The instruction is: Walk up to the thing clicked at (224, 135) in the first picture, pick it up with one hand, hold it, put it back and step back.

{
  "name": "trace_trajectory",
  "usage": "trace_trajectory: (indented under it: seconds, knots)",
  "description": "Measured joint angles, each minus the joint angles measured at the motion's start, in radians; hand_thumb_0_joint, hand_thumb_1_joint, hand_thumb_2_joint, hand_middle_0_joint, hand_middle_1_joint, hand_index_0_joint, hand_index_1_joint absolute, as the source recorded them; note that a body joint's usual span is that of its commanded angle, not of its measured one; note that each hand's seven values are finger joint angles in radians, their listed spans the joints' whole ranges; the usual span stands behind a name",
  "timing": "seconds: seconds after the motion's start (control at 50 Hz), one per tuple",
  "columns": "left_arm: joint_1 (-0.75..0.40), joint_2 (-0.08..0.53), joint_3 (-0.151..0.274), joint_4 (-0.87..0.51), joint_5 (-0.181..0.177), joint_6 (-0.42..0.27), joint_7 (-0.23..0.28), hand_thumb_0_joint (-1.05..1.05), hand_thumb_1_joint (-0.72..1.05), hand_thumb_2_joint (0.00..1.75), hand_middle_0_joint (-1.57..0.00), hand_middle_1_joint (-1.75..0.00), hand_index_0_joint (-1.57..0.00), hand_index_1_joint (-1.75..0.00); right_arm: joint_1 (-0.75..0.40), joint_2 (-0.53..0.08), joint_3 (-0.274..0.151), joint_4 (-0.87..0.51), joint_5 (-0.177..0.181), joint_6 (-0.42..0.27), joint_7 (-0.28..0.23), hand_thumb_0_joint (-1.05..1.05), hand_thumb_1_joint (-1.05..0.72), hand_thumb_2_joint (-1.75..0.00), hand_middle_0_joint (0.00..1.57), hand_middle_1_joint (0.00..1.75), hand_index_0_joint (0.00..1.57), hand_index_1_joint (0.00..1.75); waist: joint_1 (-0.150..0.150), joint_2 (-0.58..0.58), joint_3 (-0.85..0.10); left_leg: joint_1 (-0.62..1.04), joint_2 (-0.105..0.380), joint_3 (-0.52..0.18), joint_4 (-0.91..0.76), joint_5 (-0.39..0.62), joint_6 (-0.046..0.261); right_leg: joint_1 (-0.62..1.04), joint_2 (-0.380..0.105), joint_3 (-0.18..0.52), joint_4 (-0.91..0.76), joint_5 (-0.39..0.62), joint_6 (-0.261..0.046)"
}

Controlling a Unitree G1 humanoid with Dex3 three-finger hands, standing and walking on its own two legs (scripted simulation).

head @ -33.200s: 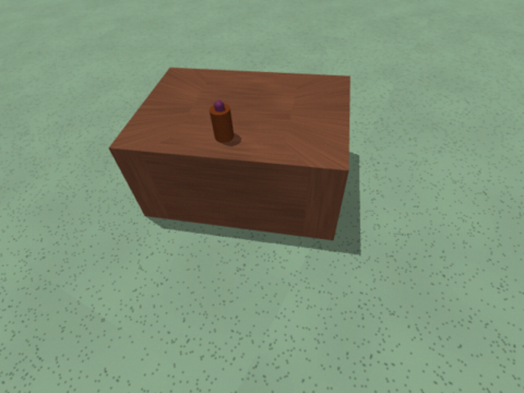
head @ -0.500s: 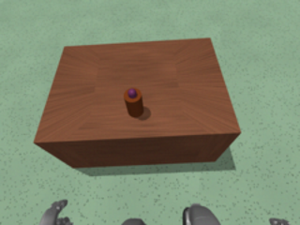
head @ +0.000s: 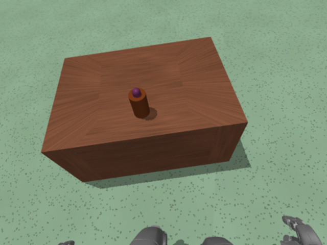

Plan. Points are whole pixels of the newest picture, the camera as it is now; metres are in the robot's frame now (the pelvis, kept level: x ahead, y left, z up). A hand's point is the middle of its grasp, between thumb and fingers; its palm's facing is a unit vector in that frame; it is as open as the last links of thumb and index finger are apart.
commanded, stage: step back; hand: left
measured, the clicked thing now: (138, 101) +0.70 +0.16 -0.23
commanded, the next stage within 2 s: none
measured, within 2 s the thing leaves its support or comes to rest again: neither
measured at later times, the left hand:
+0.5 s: hand out of the picture -0.04 +0.30 -0.15, palm faces +0.04 -0.94 -0.35, open 7.4 cm
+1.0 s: hand out of the picture -0.20 +0.27 -0.12, palm faces +0.00 -0.90 -0.44, open 7.4 cm
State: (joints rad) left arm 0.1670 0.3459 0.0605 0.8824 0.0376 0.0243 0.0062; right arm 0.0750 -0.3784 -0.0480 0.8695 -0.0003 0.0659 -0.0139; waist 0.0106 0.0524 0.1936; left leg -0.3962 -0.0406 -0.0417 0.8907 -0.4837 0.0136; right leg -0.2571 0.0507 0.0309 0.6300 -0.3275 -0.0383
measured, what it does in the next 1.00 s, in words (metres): walks backwards: left foot, then right foot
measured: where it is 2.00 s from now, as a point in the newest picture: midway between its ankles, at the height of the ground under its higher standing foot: outside the picture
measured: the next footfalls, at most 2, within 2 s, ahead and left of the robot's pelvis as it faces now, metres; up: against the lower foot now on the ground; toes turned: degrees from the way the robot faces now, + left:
left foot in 0.28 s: -0.06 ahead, +0.14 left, +0.00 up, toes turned +0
right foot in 0.70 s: -0.22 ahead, -0.12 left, +0.00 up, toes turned +0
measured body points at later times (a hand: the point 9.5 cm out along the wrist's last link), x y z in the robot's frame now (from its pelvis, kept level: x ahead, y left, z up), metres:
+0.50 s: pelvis -0.14 +0.03 +0.01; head -0.08 +0.07 +0.45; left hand -0.04 +0.35 -0.12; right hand -0.03 -0.28 -0.09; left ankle -0.10 +0.14 -0.72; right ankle -0.18 -0.13 -0.63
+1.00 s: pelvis -0.30 +0.00 +0.00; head -0.25 -0.02 +0.45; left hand -0.20 +0.32 -0.10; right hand -0.23 -0.32 -0.13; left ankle -0.34 +0.13 -0.68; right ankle -0.26 -0.12 -0.72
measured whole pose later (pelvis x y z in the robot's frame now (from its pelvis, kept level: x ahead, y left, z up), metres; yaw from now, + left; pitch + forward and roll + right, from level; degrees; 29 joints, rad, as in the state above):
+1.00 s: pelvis -0.30 +0.00 +0.00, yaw +2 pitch -1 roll +1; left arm 0.16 0.37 0.08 0.80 0.05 0.06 0.01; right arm 0.22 -0.41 -0.04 0.88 -0.02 0.03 -0.03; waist 0.00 0.02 0.14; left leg -0.37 -0.07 -0.09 0.94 -0.49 -0.03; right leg -0.34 -0.03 -0.02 0.62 -0.26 -0.01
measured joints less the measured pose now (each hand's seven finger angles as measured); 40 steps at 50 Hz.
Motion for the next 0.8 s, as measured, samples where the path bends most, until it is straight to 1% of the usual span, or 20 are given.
trace_trajectory:
  seconds: [0.02, 0.06, 0.12, 0.18, 0.22, 0.26, 0.28, 0.3, 0.32, 0.34, 0.38, 0.42, 0.48, 0.54, 0.62, 0.66, 0.7, 0.74, 0.76, 0.8]
  knots:
    - [0.002, 0.001, 0.001, -0.010, -0.001, 0.000, 0.001, 0.01, 0.90, 0.90, -0.21, -0.30, -0.21, -0.30, 0.006, 0.003, 0.003, 0.004, 0.002, 0.002, 0.002, 0.01, -0.91, -0.89, 0.20, 0.30, 0.21, 0.30, 0.010, -0.014, -0.003, -0.014, -0.028, -0.020, 0.082, -0.034, -0.006, -0.006, -0.013, 0.012, -0.008, 0.012, -0.001]
    - [0.000, -0.001, 0.002, -0.027, -0.005, 0.000, 0.004, 0.01, 0.90, 0.90, -0.21, -0.30, -0.21, -0.30, 0.023, 0.000, 0.009, 0.007, 0.006, -0.003, 0.002, 0.01, -0.91, -0.89, 0.20, 0.30, 0.21, 0.30, 0.011, -0.024, -0.014, -0.031, -0.068, -0.069, 0.186, -0.046, -0.011, -0.019, -0.033, 0.017, -0.038, 0.043, 0.004]
    - [-0.016, -0.005, 0.004, -0.057, -0.003, 0.002, 0.008, 0.01, 0.90, 0.90, -0.21, -0.30, -0.21, -0.30, 0.051, -0.015, 0.013, 0.007, 0.004, -0.012, -0.004, 0.01, -0.90, -0.89, 0.20, 0.30, 0.21, 0.30, 0.011, -0.021, -0.026, -0.022, -0.078, -0.105, 0.227, -0.035, -0.026, -0.051, -0.046, 0.012, -0.061, 0.080, 0.013]
    - [-0.040, -0.008, 0.002, -0.091, 0.000, 0.002, 0.013, 0.01, 0.90, 0.90, -0.21, -0.30, -0.21, -0.30, 0.070, -0.031, 0.011, 0.010, 0.001, -0.018, -0.013, 0.01, -0.90, -0.89, 0.20, 0.30, 0.21, 0.30, 0.004, -0.007, -0.018, 0.023, -0.049, -0.101, 0.135, -0.039, -0.041, -0.081, -0.051, -0.008, -0.056, 0.101, 0.022]
    - [-0.058, -0.003, 0.002, -0.111, 0.000, 0.004, 0.016, 0.01, 0.90, 0.90, -0.21, -0.30, -0.21, -0.30, 0.078, -0.032, 0.009, 0.012, -0.004, -0.021, -0.015, 0.01, -0.91, -0.89, 0.20, 0.30, 0.21, 0.30, -0.003, -0.010, -0.006, 0.063, -0.020, -0.070, 0.016, -0.036, -0.042, -0.103, -0.059, -0.025, -0.034, 0.107, 0.030]
    - [-0.073, 0.008, 0.001, -0.127, -0.004, 0.011, 0.015, 0.01, 0.90, 0.90, -0.21, -0.30, -0.21, -0.30, 0.085, -0.028, 0.007, 0.013, -0.011, -0.027, -0.012, 0.01, -0.91, -0.89, 0.20, 0.30, 0.21, 0.30, -0.011, -0.022, 0.003, 0.112, 0.006, -0.035, -0.135, 0.015, -0.035, -0.131, -0.069, -0.040, 0.006, 0.104, 0.041]
    - [-0.081, 0.017, 0.001, -0.131, -0.008, 0.016, 0.014, 0.01, 0.90, 0.90, -0.21, -0.30, -0.21, -0.30, 0.087, -0.022, 0.005, 0.015, -0.015, -0.032, -0.010, 0.01, -0.91, -0.89, 0.20, 0.30, 0.21, 0.30, -0.014, -0.037, 0.009, 0.137, 0.007, -0.021, -0.207, 0.084, -0.024, -0.147, -0.079, -0.041, 0.035, 0.098, 0.048]
    - [-0.092, 0.031, 0.005, -0.127, -0.010, 0.023, 0.013, 0.01, 0.90, 0.90, -0.21, -0.30, -0.21, -0.30, 0.079, -0.004, 0.002, 0.023, -0.022, -0.034, -0.009, 0.01, -0.91, -0.89, 0.20, 0.30, 0.21, 0.30, -0.007, -0.079, 0.028, 0.149, -0.015, 0.001, -0.222, 0.115, -0.009, -0.155, -0.100, -0.019, 0.061, 0.095, 0.053]
    - [-0.094, 0.041, 0.009, -0.120, -0.013, 0.032, 0.014, 0.01, 0.90, 0.90, -0.21, -0.30, -0.21, -0.30, 0.079, 0.011, 0.004, 0.025, -0.030, -0.035, -0.005, 0.01, -0.91, -0.89, 0.20, 0.30, 0.21, 0.30, 0.003, -0.113, 0.034, 0.153, -0.031, 0.022, -0.225, 0.124, 0.002, -0.165, -0.103, 0.013, 0.083, 0.082, 0.041]
    - [-0.089, 0.042, 0.013, -0.108, -0.016, 0.041, 0.015, 0.01, 0.90, 0.90, -0.21, -0.30, -0.21, -0.30, 0.084, 0.018, 0.008, 0.022, -0.036, -0.035, 0.004, 0.01, -0.91, -0.89, 0.20, 0.30, 0.21, 0.30, 0.002, -0.122, 0.027, 0.146, -0.029, 0.028, -0.220, 0.126, 0.011, -0.181, -0.078, 0.045, 0.134, -0.008, 0.033]
    - [-0.078, 0.036, 0.015, -0.079, -0.014, 0.054, 0.016, 0.01, 0.90, 0.90, -0.21, -0.30, -0.21, -0.30, 0.095, 0.020, 0.014, 0.019, -0.044, -0.037, 0.013, 0.01, -0.90, -0.89, 0.20, 0.30, 0.21, 0.30, -0.021, -0.098, 0.005, 0.127, 0.000, 0.003, -0.220, 0.141, 0.022, -0.211, 0.006, 0.083, 0.316, -0.160, 0.030]
    - [-0.058, 0.036, 0.018, -0.065, -0.019, 0.057, 0.012, 0.01, 0.90, 0.90, -0.21, -0.30, -0.21, -0.30, 0.100, 0.023, 0.016, 0.019, -0.050, -0.036, 0.012, 0.01, -0.90, -0.89, 0.20, 0.30, 0.21, 0.30, -0.025, -0.084, -0.018, 0.120, 0.026, -0.006, -0.261, 0.178, 0.022, -0.229, 0.061, 0.106, 0.476, -0.189, 0.027]
    - [-0.022, 0.047, 0.027, -0.062, -0.021, 0.047, 0.004, 0.01, 0.90, 0.90, -0.21, -0.30, -0.21, -0.30, 0.090, 0.025, 0.013, 0.009, -0.047, -0.041, 0.006, 0.01, -0.90, -0.89, 0.21, 0.30, 0.21, 0.30, -0.004, -0.088, -0.036, 0.102, 0.049, 0.014, -0.319, 0.233, 0.018, -0.215, 0.080, 0.128, 0.584, -0.164, 0.037]
    - [0.003, 0.060, 0.036, -0.053, -0.015, 0.043, 0.005, 0.01, 0.90, 0.90, -0.21, -0.30, -0.21, -0.30, 0.069, 0.023, 0.008, -0.016, -0.039, -0.052, 0.001, 0.01, -0.90, -0.89, 0.21, 0.30, 0.21, 0.30, 0.006, -0.097, -0.026, 0.074, 0.057, 0.030, -0.331, 0.268, 0.016, -0.154, 0.058, 0.139, 0.539, -0.159, 0.066]
    - [0.024, 0.070, 0.031, -0.034, -0.012, 0.042, 0.005, 0.01, 0.90, 0.90, -0.21, -0.30, -0.21, -0.30, 0.028, 0.013, 0.006, -0.051, -0.035, -0.053, -0.001, 0.01, -0.90, -0.89, 0.21, 0.30, 0.21, 0.30, 0.016, -0.099, -0.002, 0.027, 0.073, 0.062, -0.305, 0.294, 0.012, -0.062, 0.005, 0.107, 0.340, -0.178, 0.085]
    - [0.031, 0.067, 0.025, -0.024, -0.012, 0.039, 0.001, 0.01, 0.90, 0.90, -0.21, -0.30, -0.21, -0.30, 0.010, 0.003, 0.006, -0.064, -0.037, -0.047, 0.002, 0.01, -0.90, -0.89, 0.20, 0.30, 0.21, 0.30, 0.018, -0.092, 0.005, -0.002, 0.083, 0.078, -0.279, 0.303, 0.004, -0.017, -0.023, 0.071, 0.212, -0.167, 0.081]
    - [0.035, 0.062, 0.020, -0.014, -0.011, 0.033, -0.006, 0.01, 0.90, 0.90, -0.21, -0.30, -0.21, -0.30, -0.004, -0.008, 0.006, -0.072, -0.034, -0.038, 0.005, 0.00, -0.90, -0.89, 0.20, 0.30, 0.21, 0.30, 0.019, -0.081, 0.004, -0.035, 0.092, 0.089, -0.248, 0.310, -0.007, 0.033, -0.040, 0.039, 0.074, -0.114, 0.065]
    - [0.023, 0.027, 0.015, 0.008, -0.005, 0.030, -0.012, 0.01, 0.90, 0.90, -0.20, -0.29, -0.21, -0.30, -0.013, -0.034, -0.002, -0.062, -0.028, -0.025, 0.005, 0.00, -0.90, -0.89, 0.20, 0.30, 0.21, 0.30, 0.001, -0.006, 0.019, -0.052, 0.123, 0.048, -0.225, 0.324, -0.016, 0.053, -0.003, -0.003, 0.036, -0.076, 0.044]
    - [0.029, 0.013, 0.011, 0.008, 0.001, 0.029, -0.018, 0.01, 0.90, 0.90, -0.21, -0.29, -0.21, -0.30, -0.004, -0.041, -0.007, -0.052, -0.024, -0.017, 0.003, 0.00, -0.90, -0.89, 0.20, 0.30, 0.21, 0.30, -0.007, 0.019, 0.009, -0.065, 0.115, 0.015, -0.212, 0.284, -0.014, 0.050, 0.004, -0.021, 0.032, -0.065, 0.037]
    - [0.054, 0.009, 0.005, -0.004, 0.008, 0.033, -0.027, 0.01, 0.90, 0.90, -0.21, -0.30, -0.21, -0.30, 0.023, -0.029, -0.010, -0.028, -0.019, -0.004, -0.006, 0.01, -0.90, -0.89, 0.20, 0.30, 0.21, 0.30, 0.014, -0.006, -0.030, -0.104, 0.041, -0.020, -0.085, 0.090, -0.021, 0.016, -0.027, -0.003, 0.049, -0.056, 0.022]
